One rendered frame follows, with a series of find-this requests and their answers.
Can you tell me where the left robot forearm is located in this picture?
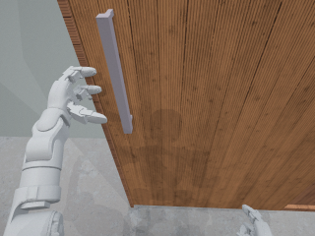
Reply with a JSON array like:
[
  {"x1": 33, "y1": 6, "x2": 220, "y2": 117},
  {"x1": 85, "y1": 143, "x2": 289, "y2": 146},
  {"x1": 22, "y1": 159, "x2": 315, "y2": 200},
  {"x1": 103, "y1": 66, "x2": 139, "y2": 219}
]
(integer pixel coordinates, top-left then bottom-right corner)
[{"x1": 3, "y1": 108, "x2": 71, "y2": 236}]

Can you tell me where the robot right hand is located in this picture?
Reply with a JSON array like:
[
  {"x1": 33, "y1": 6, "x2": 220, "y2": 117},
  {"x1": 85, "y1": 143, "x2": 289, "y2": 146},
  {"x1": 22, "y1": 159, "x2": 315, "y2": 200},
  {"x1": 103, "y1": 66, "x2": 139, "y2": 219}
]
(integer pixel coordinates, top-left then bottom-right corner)
[{"x1": 236, "y1": 205, "x2": 273, "y2": 236}]

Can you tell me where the robot left upper arm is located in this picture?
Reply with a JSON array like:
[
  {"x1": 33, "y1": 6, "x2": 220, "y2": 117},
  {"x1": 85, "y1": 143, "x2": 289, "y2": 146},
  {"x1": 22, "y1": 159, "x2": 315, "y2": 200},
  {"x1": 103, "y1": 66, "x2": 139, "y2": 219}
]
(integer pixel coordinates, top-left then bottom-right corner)
[{"x1": 6, "y1": 210, "x2": 65, "y2": 236}]

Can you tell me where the robot left hand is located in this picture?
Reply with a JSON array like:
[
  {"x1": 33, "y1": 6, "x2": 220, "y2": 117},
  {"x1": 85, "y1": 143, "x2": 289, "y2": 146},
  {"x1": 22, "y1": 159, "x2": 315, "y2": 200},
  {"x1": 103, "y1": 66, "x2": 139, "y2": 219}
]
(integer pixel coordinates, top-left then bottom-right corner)
[{"x1": 47, "y1": 66, "x2": 107, "y2": 125}]

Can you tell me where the wardrobe door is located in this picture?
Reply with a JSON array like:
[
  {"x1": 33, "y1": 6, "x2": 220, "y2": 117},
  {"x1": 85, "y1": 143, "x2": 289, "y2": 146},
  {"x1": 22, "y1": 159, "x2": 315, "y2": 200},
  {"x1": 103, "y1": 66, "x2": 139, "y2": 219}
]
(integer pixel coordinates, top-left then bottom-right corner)
[
  {"x1": 67, "y1": 0, "x2": 315, "y2": 211},
  {"x1": 289, "y1": 181, "x2": 315, "y2": 206}
]

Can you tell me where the handle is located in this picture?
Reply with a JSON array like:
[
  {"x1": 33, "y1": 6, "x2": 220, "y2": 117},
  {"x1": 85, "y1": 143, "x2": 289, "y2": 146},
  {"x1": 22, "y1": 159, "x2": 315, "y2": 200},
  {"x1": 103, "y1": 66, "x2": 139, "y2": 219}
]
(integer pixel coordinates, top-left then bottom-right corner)
[{"x1": 95, "y1": 9, "x2": 133, "y2": 134}]

